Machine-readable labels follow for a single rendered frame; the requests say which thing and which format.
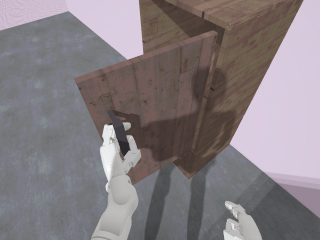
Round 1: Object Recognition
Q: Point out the cupboard door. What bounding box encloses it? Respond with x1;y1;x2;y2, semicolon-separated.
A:
74;30;218;185

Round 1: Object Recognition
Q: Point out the handle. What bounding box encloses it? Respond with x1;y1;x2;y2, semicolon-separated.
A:
107;109;130;156

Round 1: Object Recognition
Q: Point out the right robot hand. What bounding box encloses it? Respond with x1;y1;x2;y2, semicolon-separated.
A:
223;201;262;240

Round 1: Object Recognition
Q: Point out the left robot forearm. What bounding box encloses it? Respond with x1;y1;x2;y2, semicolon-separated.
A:
91;175;139;240

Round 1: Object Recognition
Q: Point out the left robot hand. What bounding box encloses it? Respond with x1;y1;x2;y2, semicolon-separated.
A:
100;122;141;182

